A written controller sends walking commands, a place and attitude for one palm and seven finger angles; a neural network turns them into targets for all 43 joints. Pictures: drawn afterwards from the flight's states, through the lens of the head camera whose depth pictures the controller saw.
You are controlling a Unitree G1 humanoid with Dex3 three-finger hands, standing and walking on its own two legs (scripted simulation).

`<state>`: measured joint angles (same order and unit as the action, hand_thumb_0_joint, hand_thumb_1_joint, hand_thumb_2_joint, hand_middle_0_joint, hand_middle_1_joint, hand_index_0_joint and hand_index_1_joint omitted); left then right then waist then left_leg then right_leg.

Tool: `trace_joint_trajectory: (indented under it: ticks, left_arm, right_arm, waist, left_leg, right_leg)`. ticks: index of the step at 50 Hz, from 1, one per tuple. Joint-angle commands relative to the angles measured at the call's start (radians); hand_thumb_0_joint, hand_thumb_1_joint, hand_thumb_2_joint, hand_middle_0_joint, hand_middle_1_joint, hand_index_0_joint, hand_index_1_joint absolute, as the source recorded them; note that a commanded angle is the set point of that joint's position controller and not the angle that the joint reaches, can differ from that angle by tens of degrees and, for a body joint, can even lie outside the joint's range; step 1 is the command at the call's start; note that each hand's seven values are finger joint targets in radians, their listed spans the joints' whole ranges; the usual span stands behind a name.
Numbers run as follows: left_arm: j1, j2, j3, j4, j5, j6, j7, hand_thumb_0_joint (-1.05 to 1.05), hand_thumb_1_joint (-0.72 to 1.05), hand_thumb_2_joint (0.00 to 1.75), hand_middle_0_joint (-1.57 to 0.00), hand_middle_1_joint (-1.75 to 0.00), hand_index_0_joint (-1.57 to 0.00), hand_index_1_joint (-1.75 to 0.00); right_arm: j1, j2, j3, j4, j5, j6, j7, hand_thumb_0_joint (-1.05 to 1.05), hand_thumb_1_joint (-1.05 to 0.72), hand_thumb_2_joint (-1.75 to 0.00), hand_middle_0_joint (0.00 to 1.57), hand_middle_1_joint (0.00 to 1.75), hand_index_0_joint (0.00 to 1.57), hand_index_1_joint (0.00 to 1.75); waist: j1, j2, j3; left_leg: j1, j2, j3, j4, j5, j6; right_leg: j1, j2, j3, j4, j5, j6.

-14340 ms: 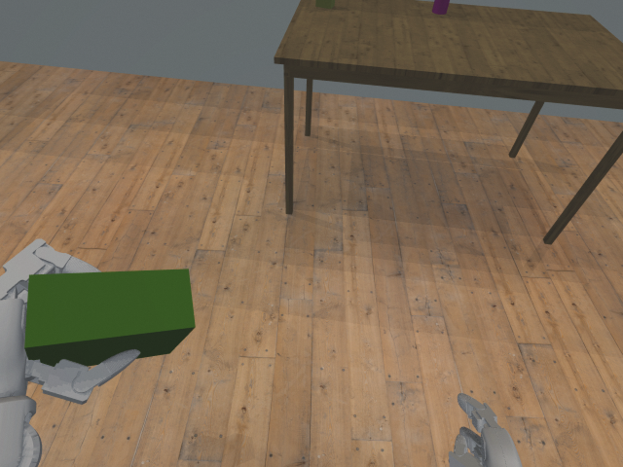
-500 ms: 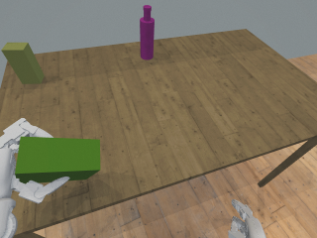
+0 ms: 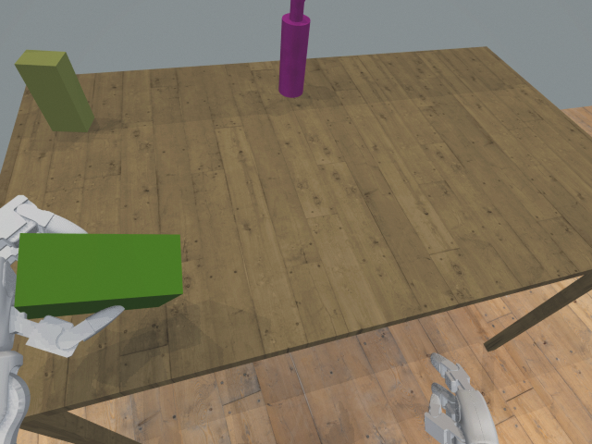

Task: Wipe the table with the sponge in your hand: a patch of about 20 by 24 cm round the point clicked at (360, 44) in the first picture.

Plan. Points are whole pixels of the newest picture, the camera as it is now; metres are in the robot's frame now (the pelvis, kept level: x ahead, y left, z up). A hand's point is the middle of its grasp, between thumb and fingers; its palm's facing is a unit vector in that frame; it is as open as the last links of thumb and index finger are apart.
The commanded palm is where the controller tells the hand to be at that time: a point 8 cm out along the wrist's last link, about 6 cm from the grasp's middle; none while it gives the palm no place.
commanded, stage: come to a stop and stand still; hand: left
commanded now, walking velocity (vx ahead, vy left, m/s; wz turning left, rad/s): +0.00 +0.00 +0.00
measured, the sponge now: (126, 276) +0.25 +0.22 +0.13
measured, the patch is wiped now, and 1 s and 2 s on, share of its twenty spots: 0.00 0.00 0.00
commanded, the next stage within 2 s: look again from close up in 0.40 s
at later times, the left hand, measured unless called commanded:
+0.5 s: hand (72, 272) +0.23 +0.25 +0.16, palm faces +0.34 -0.86 -0.39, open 10.2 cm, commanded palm +0.17 +0.29 +0.18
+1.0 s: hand (24, 212) +0.26 +0.29 +0.21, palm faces +0.46 -0.77 -0.45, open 10.2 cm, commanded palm +0.17 +0.28 +0.18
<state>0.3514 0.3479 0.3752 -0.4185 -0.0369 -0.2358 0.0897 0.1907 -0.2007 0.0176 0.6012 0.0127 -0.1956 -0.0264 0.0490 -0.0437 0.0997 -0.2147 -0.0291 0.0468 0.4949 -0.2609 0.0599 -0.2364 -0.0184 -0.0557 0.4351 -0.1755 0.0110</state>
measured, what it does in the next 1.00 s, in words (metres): stands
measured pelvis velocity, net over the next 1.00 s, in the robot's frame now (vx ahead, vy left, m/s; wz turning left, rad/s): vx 0.00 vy -0.01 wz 0.02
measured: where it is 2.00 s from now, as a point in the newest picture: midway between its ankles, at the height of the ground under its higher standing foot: outside the picture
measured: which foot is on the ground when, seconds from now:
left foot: down 0.00-1.00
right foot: down 0.00-1.00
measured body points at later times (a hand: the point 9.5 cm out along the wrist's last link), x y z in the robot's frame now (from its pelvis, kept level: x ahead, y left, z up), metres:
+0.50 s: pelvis +0.01 +0.01 +0.00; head +0.04 +0.03 +0.45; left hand +0.20 +0.29 +0.18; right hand +0.18 -0.21 -0.07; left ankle +0.00 +0.07 -0.74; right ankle +0.04 -0.13 -0.74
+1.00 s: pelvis +0.00 -0.01 +0.00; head +0.01 +0.00 +0.45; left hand +0.23 +0.32 +0.23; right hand +0.19 -0.22 -0.08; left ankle +0.00 +0.08 -0.74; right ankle +0.03 -0.13 -0.74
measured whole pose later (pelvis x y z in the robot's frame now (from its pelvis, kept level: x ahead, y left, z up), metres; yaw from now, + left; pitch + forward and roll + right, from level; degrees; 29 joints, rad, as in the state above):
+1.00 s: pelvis +0.00 -0.01 +0.00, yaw +1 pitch -1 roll +0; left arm 0.08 0.53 0.44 -0.31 -0.05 -0.01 0.01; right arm 0.17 -0.24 0.05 0.62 0.00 -0.11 -0.03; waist 0.05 0.00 0.04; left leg -0.25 -0.05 0.03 0.52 -0.26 0.05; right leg -0.28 -0.02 -0.03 0.53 -0.23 0.00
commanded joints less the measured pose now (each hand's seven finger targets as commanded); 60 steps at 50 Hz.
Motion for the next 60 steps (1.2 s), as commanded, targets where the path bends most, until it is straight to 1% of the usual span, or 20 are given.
trace_joint_trajectory:
  ticks: [1, 6, 8, 9, 18, 22, 34, 38, 39, 42, 43, 44, 45, 46, 48, 50, 52, 56, 58, 60]
  left_arm:
    - [-0.053, 0.159, 0.052, -0.307, -0.013, -0.079, 0.021, 0.0, 0.1, 1.3, -1.2, -1.6, -1.2, -1.6]
    - [0.029, 0.174, 0.108, -0.218, -0.022, -0.06, 0.02, 0.0, 0.1, 1.3, -1.2, -1.6, -1.2, -1.6]
    - [0.009, 0.202, 0.139, -0.228, -0.022, -0.056, 0.024, 0.0, 0.1, 1.3, -1.2, -1.6, -1.2, -1.6]
    - [0.017, 0.152, 0.09, -0.206, -0.027, -0.058, 0.014, 0.0, 0.1, 1.3, -1.2, -1.6, -1.2, -1.6]
    - [-0.039, 0.208, 0.104, -0.375, -0.012, -0.063, 0.026, 0.0, 0.1, 1.3, -1.2, -1.6, -1.2, -1.6]
    - [0.018, 0.193, 0.101, -0.342, -0.016, -0.064, 0.025, 0.0, 0.1, 1.3, -1.2, -1.6, -1.2, -1.6]
    - [-0.006, 0.148, 0.059, -0.256, -0.016, -0.051, 0.016, 0.0, 0.1, 1.3, -1.2, -1.6, -1.2, -1.6]
    - [-0.03, 0.209, 0.105, -0.327, -0.008, -0.05, 0.031, 0.0, 0.1, 1.3, -1.2, -1.6, -1.2, -1.6]
    - [-0.016, 0.162, 0.065, -0.29, -0.014, -0.053, 0.024, 0.0, 0.1, 1.3, -1.2, -1.6, -1.2, -1.6]
    - [-0.006, 0.184, 0.085, -0.313, -0.013, -0.053, 0.028, 0.0, 0.1, 1.3, -1.2, -1.6, -1.2, -1.6]
    - [-1.029, 0.964, 0.426, -0.671, 0.06, -0.193, 0.039, 0.0, 0.1, 1.3, -1.2, -1.6, -1.2, -1.6]
    - [-0.651, 0.52, 0.282, -0.094, 0.143, 0.043, 0.008, 0.0, 0.1, 1.3, -1.2, -1.6, -1.2, -1.6]
    - [-0.444, 0.373, 0.128, -0.001, 0.062, 0.097, -0.004, 0.0, 0.1, 1.3, -1.2, -1.6, -1.2, -1.6]
    - [-0.364, 0.32, 0.159, -0.058, 0.043, 0.128, -0.03, 0.0, 0.1, 1.3, -1.2, -1.6, -1.2, -1.6]
    - [-0.232, 0.242, 0.12, 0.0, -0.09, 0.277, -0.109, 0.0, 0.1, 1.3, -1.2, -1.6, -1.2, -1.6]
    - [-0.116, 0.231, 0.057, -0.1, -0.081, 0.356, -0.156, 0.0, 0.1, 1.3, -1.2, -1.6, -1.2, -1.6]
    - [-0.074, 0.266, 0.023, -0.146, 0.001, 0.398, -0.177, 0.0, 0.1, 1.3, -1.2, -1.6, -1.2, -1.6]
    - [-0.082, 0.35, 0.136, -0.26, 0.059, 0.273, -0.128, 0.0, 0.1, 1.3, -1.2, -1.6, -1.2, -1.6]
    - [-0.174, 0.492, 0.286, -0.358, 0.042, 0.173, -0.071, 0.0, 0.1, 1.3, -1.2, -1.6, -1.2, -1.6]
    - [-0.179, 0.428, 0.25, -0.304, 0.061, 0.091, -0.012, 0.0, 0.1, 1.3, -1.2, -1.6, -1.2, -1.6]
  right_arm:
    - [-0.062, -0.123, -0.051, -0.163, 0.004, -0.054, 0.001, 0.0, -0.9, -0.9, 0.2, 0.3, 0.2, 0.3]
    - [-0.057, -0.12, -0.053, -0.175, 0.004, -0.013, -0.005, 0.0, -0.9, -0.9, 0.2, 0.3, 0.2, 0.3]
    - [-0.078, -0.123, -0.051, -0.183, 0.011, -0.005, -0.008, 0.0, -0.9, -0.9, 0.2, 0.3, 0.2, 0.3]
    - [-0.066, -0.114, -0.042, -0.185, 0.004, 0.005, -0.009, 0.0, -0.9, -0.9, 0.2, 0.3, 0.2, 0.3]
    - [-0.088, -0.125, -0.046, -0.194, 0.008, -0.015, -0.011, 0.0, -0.9, -0.9, 0.2, 0.3, 0.2, 0.3]
    - [-0.057, -0.125, -0.054, -0.187, 0.0, -0.01, -0.011, 0.0, -0.9, -0.9, 0.2, 0.3, 0.2, 0.3]
    - [-0.072, -0.126, -0.044, -0.179, 0.002, 0.01, -0.018, 0.0, -0.9, -0.9, 0.2, 0.3, 0.2, 0.3]
    - [-0.086, -0.128, -0.05, -0.187, 0.007, -0.001, -0.02, 0.0, -0.9, -0.9, 0.2, 0.3, 0.2, 0.3]
    - [-0.074, -0.125, -0.044, -0.18, 0.0, 0.002, -0.019, 0.0, -0.9, -0.9, 0.2, 0.3, 0.2, 0.3]
    - [-0.064, -0.13, -0.055, -0.184, 0.001, -0.003, -0.02, 0.0, -0.9, -0.9, 0.2, 0.3, 0.2, 0.3]
    - [0.036, -0.207, 0.075, -0.247, 0.066, 0.022, -0.081, 0.0, -0.9, -0.9, 0.2, 0.3, 0.2, 0.3]
    - [-0.101, -0.13, -0.052, -0.15, -0.052, 0.025, -0.071, 0.0, -0.9, -0.9, 0.2, 0.3, 0.2, 0.3]
    - [-0.096, -0.173, -0.037, -0.163, -0.04, 0.012, -0.011, 0.0, -0.9, -0.9, 0.2, 0.3, 0.2, 0.3]
    - [-0.1, -0.202, -0.057, -0.14, -0.03, 0.018, -0.002, 0.0, -0.9, -0.9, 0.2, 0.3, 0.2, 0.3]
    - [-0.143, -0.194, -0.035, -0.148, 0.017, 0.026, -0.016, 0.0, -0.9, -0.9, 0.2, 0.3, 0.2, 0.3]
    - [-0.143, -0.204, -0.033, -0.148, 0.021, 0.031, -0.005, 0.0, -0.9, -0.9, 0.2, 0.3, 0.2, 0.3]
    - [-0.166, -0.201, -0.022, -0.179, 0.024, 0.052, 0.006, 0.0, -0.9, -0.9, 0.2, 0.3, 0.2, 0.3]
    - [-0.193, -0.186, -0.024, -0.204, 0.003, 0.071, -0.007, 0.0, -0.9, -0.9, 0.2, 0.3, 0.2, 0.3]
    - [-0.216, -0.182, -0.026, -0.203, 0.001, 0.058, -0.024, 0.0, -0.9, -0.9, 0.2, 0.3, 0.2, 0.3]
    - [-0.172, -0.141, -0.031, -0.165, -0.019, 0.041, -0.034, 0.0, -0.9, -0.9, 0.2, 0.3, 0.2, 0.3]
  waist:
    - [-0.023, 0.123, -0.224]
    - [-0.026, 0.06, -0.195]
    - [-0.027, 0.099, -0.187]
    - [-0.03, 0.09, -0.175]
    - [-0.026, 0.154, -0.254]
    - [-0.026, 0.115, -0.264]
    - [-0.033, 0.099, -0.177]
    - [-0.029, 0.115, -0.2]
    - [-0.03, 0.097, -0.191]
    - [-0.03, 0.12, -0.206]
    - [-0.122, 0.419, -0.199]
    - [0.032, 0.362, -0.346]
    - [-0.017, 0.249, -0.195]
    - [0.011, 0.23, -0.353]
    - [0.046, 0.258, -0.346]
    - [0.046, 0.134, -0.284]
    - [0.032, 0.043, -0.23]
    - [0.012, -0.072, -0.217]
    - [0.02, -0.037, -0.271]
    - [0.025, 0.085, -0.259]
  left_leg:
    - [0.003, 0.104, -0.107, -0.113, 0.214, -0.057]
    - [-0.046, 0.114, -0.108, -0.14, 0.182, -0.065]
    - [-0.042, 0.116, -0.103, -0.162, 0.148, -0.073]
    - [-0.069, 0.119, -0.109, -0.172, 0.137, -0.064]
    - [-0.005, 0.111, -0.103, -0.144, 0.241, -0.083]
    - [-0.001, 0.116, -0.111, -0.122, 0.299, -0.087]
    - [-0.079, 0.112, -0.108, -0.19, 0.066, -0.058]
    - [-0.066, 0.108, -0.107, -0.17, 0.071, -0.055]
    - [-0.08, 0.102, -0.11, -0.178, 0.063, -0.052]
    - [-0.06, 0.106, -0.114, -0.162, 0.097, -0.055]
    - [-0.343, 0.138, -0.195, -0.162, -0.257, -0.004]
    - [-0.001, 0.065, -0.128, -0.111, 0.074, -0.104]
    - [-0.001, 0.062, -0.148, -0.135, 0.263, -0.151]
    - [0.146, 0.087, -0.131, -0.079, 0.388, -0.143]
    - [0.174, 0.08, -0.127, -0.077, 0.305, -0.136]
    - [0.112, 0.075, -0.1, -0.063, 0.366, -0.109]
    - [0.049, 0.064, -0.082, -0.053, 0.301, -0.078]
    - [-0.005, 0.049, -0.076, -0.034, 0.143, -0.048]
    - [-0.003, 0.042, -0.069, -0.015, 0.046, -0.035]
    - [-0.003, 0.037, -0.063, -0.003, 0.073, -0.05]
  right_leg:
    - [0.155, -0.051, 0.101, -0.014, 0.2, -0.034]
    - [0.163, -0.049, 0.089, -0.028, 0.187, -0.028]
    - [0.141, -0.039, 0.085, -0.025, 0.143, -0.026]
    - [0.15, -0.035, 0.067, -0.03, 0.135, -0.023]
    - [0.193, -0.03, 0.059, 0.006, 0.207, -0.023]
    - [0.208, -0.043, 0.057, -0.001, 0.251, -0.028]
    - [0.161, -0.031, 0.061, -0.049, 0.101, -0.02]
    - [0.183, -0.038, 0.08, -0.044, 0.131, -0.024]
    - [0.18, -0.036, 0.07, -0.056, 0.11, -0.024]
    - [0.186, -0.045, 0.087, -0.051, 0.149, -0.03]
    - [0.228, 0.022, 0.075, 0.187, -0.14, 0.036]
    - [0.057, 0.017, 0.035, 0.139, -0.022, -0.064]
    - [-0.02, 0.041, -0.038, 0.078, 0.005, -0.067]
    - [-0.039, 0.056, -0.029, 0.103, 0.07, -0.056]
    - [-0.06, 0.047, -0.009, 0.103, 0.017, -0.049]
    - [-0.002, 0.033, -0.045, 0.072, 0.124, -0.04]
    - [-0.006, 0.039, -0.046, 0.073, 0.124, -0.033]
    - [-0.05, 0.054, -0.033, 0.075, 0.007, -0.024]
    - [-0.076, 0.063, 0.001, 0.076, -0.088, -0.017]
    - [-0.076, 0.056, -0.002, 0.08, -0.084, -0.028]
